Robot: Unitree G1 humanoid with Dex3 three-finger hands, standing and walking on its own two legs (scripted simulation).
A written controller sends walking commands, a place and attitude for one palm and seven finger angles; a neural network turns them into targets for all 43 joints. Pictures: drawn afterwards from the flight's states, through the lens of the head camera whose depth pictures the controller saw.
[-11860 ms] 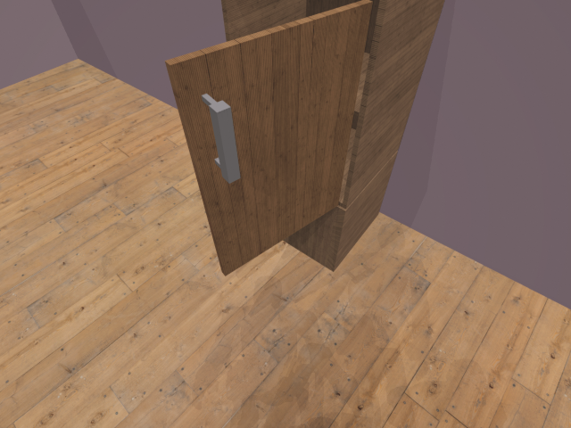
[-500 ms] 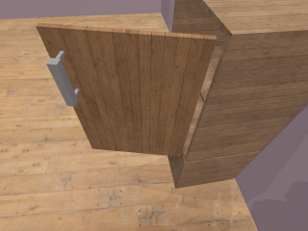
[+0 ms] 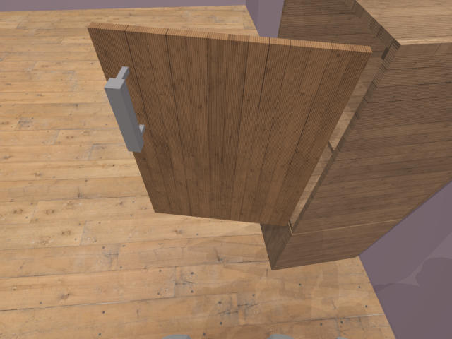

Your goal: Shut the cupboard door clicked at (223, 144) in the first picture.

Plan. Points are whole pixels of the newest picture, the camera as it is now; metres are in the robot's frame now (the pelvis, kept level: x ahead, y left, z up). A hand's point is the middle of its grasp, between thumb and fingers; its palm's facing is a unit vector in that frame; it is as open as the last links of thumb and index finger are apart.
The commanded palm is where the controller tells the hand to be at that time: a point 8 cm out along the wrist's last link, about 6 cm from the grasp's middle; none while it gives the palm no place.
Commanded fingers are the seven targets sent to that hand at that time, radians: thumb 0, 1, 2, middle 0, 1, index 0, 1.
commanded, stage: come to a stop and stand still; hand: left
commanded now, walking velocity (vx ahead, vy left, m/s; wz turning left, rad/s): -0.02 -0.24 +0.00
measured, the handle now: (130, 111) +0.46 +0.22 +0.12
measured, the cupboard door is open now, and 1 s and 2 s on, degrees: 75 75 75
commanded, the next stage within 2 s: look again from close up in 1.16 s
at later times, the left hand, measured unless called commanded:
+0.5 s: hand out of the picture +0.04 +0.17 -0.15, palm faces -0.01 -0.98 -0.21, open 7.3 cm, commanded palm none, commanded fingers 0.00 0.90 0.90 -0.20 -0.30 -0.20 -0.30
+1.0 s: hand out of the picture +0.00 +0.13 -0.16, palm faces +0.03 -0.99 -0.15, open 7.4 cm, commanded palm none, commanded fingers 0.00 0.90 0.90 -0.20 -0.30 -0.20 -0.30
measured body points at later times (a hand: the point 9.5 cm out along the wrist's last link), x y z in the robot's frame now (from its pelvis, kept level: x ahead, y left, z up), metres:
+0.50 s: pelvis +0.02 -0.01 +0.02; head +0.04 -0.01 +0.47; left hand +0.04 +0.22 -0.14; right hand -0.01 -0.22 -0.15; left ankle +0.02 +0.10 -0.72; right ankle -0.01 -0.09 -0.72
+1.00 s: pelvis +0.03 -0.02 +0.02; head +0.04 -0.03 +0.47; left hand +0.00 +0.18 -0.14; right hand +0.02 -0.24 -0.15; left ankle +0.02 +0.10 -0.72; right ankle -0.01 -0.09 -0.72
